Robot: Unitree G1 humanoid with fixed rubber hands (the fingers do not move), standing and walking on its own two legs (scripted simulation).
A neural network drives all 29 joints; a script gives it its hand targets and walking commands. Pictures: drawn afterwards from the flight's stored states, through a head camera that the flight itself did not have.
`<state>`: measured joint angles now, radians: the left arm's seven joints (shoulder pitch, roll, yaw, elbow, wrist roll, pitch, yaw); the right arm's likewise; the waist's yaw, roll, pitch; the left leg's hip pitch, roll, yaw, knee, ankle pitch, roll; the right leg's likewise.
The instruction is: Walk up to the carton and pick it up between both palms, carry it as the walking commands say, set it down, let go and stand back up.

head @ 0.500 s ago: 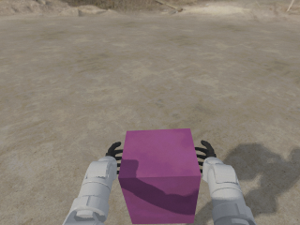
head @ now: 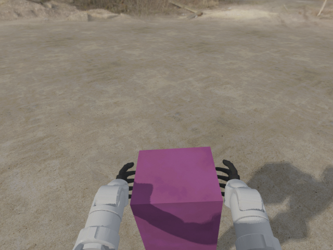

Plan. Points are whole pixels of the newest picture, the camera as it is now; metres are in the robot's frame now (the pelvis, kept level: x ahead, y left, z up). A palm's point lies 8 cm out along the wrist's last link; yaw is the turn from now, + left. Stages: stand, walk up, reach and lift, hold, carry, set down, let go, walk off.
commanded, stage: hold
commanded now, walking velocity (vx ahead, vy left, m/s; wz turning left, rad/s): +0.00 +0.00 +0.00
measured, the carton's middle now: (177, 202) +0.30 +0.00 -0.03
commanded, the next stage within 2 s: carry in 0.50 s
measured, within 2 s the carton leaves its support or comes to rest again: neither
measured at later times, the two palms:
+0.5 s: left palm (120, 188) +0.29 +0.15 +0.04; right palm (233, 188) +0.29 -0.14 +0.06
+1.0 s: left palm (141, 184) +0.27 +0.09 +0.09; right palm (263, 179) +0.28 -0.20 +0.10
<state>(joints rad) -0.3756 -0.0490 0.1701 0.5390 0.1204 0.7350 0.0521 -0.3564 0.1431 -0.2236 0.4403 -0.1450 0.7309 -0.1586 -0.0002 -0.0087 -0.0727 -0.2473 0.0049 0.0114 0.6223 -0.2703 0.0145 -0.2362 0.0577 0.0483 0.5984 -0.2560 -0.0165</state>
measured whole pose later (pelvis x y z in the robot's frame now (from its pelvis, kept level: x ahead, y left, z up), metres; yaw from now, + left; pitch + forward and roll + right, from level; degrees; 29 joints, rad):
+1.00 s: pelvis +0.00 -0.05 -0.01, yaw +1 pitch -1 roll +1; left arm -0.21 -0.12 0.11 -0.18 0.12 1.16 0.07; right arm -0.28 0.16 -0.11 -0.20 -0.14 1.17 -0.14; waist -0.02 0.00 -0.08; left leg -0.34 0.04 0.01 0.65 -0.29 -0.04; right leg -0.38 0.03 0.00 0.73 -0.32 -0.01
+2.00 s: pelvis -0.07 -0.21 -0.01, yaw +3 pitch +1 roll +1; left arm -0.15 -0.13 0.06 -0.35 0.08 1.28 0.13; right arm -0.15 0.13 -0.07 -0.39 -0.11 1.24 -0.12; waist 0.02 -0.01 -0.10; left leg -0.42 0.12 0.04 0.85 -0.47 -0.09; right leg -0.45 0.00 -0.11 0.68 -0.25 -0.08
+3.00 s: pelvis -0.17 -0.43 -0.01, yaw +3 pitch +1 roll +2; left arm -0.14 -0.13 0.06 -0.38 0.08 1.26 0.13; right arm -0.13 0.13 -0.05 -0.43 -0.11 1.23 -0.13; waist -0.01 -0.01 -0.07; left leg -0.42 0.12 0.07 0.94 -0.50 -0.11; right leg -0.46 0.01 -0.09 0.64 -0.19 -0.10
